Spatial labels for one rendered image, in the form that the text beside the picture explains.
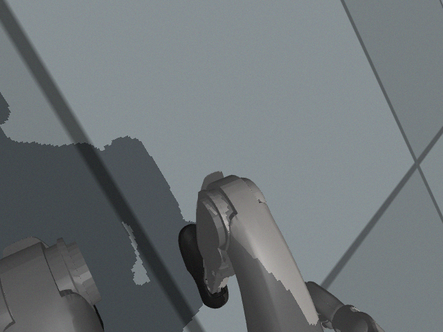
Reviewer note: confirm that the right robot hand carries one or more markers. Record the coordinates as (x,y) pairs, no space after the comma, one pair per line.
(325,303)

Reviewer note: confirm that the right robot foot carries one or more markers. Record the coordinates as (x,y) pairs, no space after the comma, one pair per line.
(194,264)

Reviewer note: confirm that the right robot arm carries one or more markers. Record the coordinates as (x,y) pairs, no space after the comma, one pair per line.
(349,319)

